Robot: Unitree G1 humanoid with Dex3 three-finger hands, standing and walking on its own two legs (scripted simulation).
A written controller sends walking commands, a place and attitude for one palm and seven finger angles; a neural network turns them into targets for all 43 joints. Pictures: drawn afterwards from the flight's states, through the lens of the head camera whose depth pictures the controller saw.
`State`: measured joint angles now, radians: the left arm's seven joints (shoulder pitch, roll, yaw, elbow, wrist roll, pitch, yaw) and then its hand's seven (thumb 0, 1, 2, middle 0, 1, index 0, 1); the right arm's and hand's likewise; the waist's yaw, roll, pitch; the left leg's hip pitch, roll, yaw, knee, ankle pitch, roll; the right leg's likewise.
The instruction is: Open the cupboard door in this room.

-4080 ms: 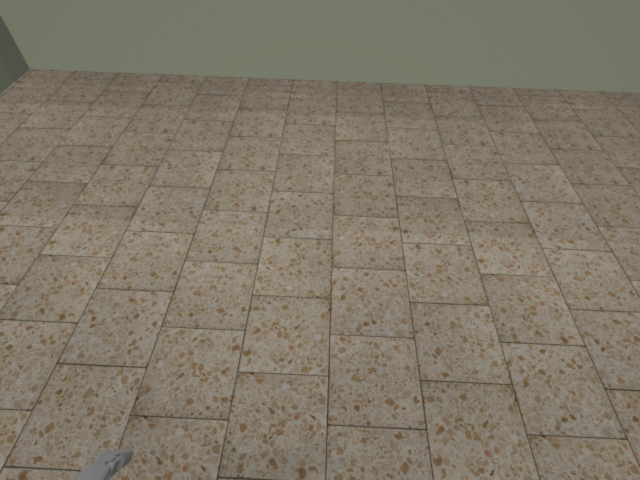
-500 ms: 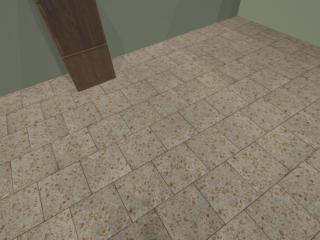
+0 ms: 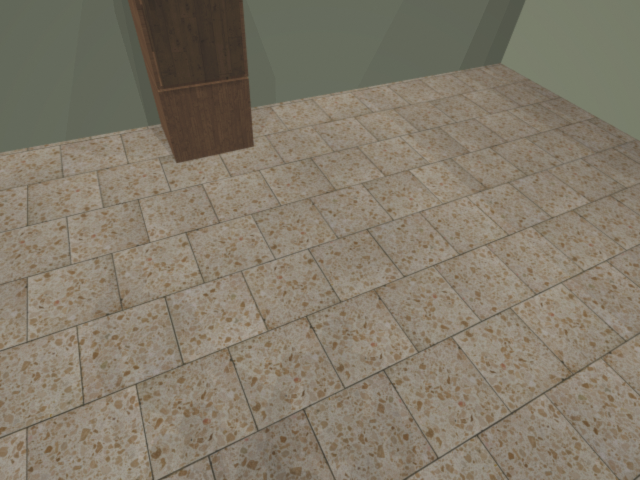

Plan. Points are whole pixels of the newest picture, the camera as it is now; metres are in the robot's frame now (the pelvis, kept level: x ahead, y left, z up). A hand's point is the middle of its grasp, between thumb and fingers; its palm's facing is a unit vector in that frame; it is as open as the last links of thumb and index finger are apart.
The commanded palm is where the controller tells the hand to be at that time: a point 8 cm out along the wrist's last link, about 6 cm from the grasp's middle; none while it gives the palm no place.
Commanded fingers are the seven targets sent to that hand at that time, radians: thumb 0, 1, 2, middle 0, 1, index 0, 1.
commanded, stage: turn or walk to find it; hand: left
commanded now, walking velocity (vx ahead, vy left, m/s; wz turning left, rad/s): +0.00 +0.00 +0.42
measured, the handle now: out of the picture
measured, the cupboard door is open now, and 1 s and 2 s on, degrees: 0 0 0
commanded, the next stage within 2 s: stand and wait in 0.24 s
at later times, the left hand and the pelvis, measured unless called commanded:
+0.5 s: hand out of the picture -0.01 +0.20 -0.19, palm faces +0.15 -0.97 -0.20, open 7.4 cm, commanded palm none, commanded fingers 0.00 0.90 0.90 -0.20 -0.30 -0.20 -0.30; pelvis -0.02 +0.01 -0.01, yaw +6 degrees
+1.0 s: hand out of the picture -0.07 +0.21 -0.19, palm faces +0.31 -0.93 -0.21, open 7.4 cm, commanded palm none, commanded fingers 0.00 0.90 0.90 -0.20 -0.30 -0.20 -0.30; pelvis -0.05 +0.01 -0.01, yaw +17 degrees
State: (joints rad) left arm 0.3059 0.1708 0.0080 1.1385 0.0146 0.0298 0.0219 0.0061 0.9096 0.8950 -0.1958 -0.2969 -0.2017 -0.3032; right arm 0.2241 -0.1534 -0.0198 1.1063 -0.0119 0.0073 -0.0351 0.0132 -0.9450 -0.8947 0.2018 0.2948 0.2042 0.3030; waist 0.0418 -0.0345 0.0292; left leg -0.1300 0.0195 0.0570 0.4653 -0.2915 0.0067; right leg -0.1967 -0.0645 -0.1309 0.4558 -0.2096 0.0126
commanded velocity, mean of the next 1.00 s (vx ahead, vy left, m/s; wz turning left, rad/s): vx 0.00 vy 0.00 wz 0.29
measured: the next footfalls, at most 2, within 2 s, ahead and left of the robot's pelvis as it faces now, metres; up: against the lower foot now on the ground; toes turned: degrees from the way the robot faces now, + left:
left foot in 1.02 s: -0.04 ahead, +0.14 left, +0.00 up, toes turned +22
right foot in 1.48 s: -0.01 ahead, -0.09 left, +0.00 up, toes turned +23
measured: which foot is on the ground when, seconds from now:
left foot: down 0.00-0.76, up 0.78-1.00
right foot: down 0.00-1.00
